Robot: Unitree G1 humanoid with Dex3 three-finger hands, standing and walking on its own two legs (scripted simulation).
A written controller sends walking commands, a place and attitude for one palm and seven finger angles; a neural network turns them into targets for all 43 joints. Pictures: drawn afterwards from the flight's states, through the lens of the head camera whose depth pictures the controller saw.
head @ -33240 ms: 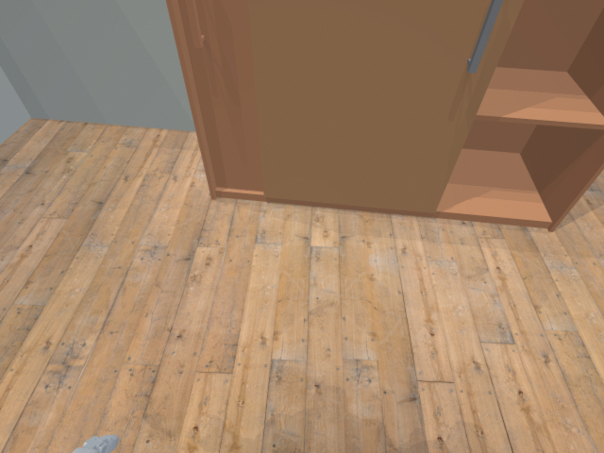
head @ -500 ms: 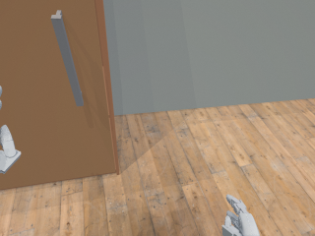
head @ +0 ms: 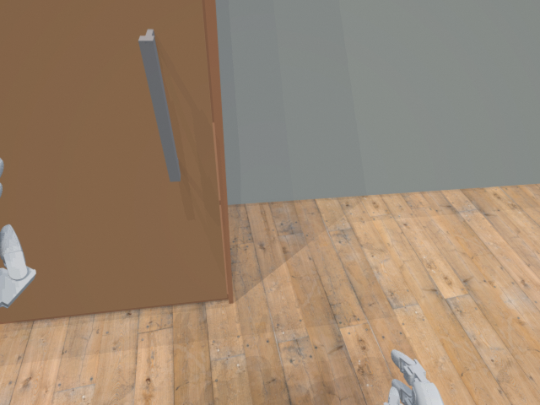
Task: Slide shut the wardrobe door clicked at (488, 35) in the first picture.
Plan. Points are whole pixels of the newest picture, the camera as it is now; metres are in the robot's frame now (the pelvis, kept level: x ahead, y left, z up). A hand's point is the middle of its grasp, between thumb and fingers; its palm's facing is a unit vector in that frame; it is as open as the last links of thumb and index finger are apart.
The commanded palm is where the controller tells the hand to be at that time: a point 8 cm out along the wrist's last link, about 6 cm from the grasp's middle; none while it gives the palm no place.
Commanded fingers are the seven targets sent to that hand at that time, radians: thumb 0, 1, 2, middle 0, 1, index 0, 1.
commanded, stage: let the arm hang, fingers relaxed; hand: left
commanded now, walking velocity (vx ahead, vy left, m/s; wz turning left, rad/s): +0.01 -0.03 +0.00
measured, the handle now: (164, 114) +0.60 +0.25 +0.12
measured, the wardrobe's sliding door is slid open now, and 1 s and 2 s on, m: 0.00 0.00 0.00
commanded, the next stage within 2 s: look to check the result in 1.20 s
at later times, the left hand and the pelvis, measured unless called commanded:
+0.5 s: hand out of the picture -0.03 +0.20 -0.18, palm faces +0.01 -0.99 -0.13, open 7.2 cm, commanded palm none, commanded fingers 0.00 0.90 0.90 -0.20 -0.30 -0.20 -0.30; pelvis -0.03 +0.02 +0.00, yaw +3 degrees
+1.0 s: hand out of the picture +0.09 +0.29 -0.12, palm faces +0.03 -0.92 -0.39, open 7.3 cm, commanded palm none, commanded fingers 0.00 0.90 0.90 -0.20 -0.30 -0.20 -0.30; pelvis -0.01 +0.02 +0.02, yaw +2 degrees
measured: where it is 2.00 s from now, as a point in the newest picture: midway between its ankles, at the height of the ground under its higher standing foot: outside the picture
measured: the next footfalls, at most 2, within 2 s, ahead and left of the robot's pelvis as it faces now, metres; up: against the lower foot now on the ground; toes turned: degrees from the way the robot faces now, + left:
none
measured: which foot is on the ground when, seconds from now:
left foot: down 0.00-1.00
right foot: down 0.00-1.00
